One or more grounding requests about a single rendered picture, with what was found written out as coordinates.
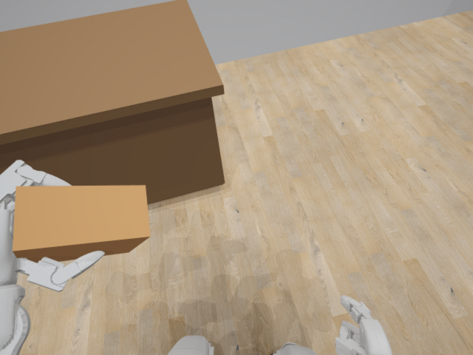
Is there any left robot thigh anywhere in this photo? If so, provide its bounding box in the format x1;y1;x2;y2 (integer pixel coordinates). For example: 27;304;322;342
168;336;214;355

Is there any right robot hand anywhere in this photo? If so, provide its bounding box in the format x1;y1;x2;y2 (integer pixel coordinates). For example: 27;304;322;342
336;295;392;355

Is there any left robot forearm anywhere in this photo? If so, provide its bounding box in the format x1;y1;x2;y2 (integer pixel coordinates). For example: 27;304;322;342
0;284;31;355

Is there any robot right shin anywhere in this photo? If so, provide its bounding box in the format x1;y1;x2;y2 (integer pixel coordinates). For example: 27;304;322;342
279;342;297;351

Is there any sponge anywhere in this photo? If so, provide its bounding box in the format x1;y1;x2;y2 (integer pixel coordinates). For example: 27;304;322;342
13;185;151;263

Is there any table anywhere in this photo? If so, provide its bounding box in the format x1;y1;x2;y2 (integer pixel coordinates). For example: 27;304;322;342
0;0;225;205

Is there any left robot hand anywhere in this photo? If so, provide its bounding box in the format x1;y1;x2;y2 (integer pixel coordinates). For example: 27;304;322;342
0;160;105;292

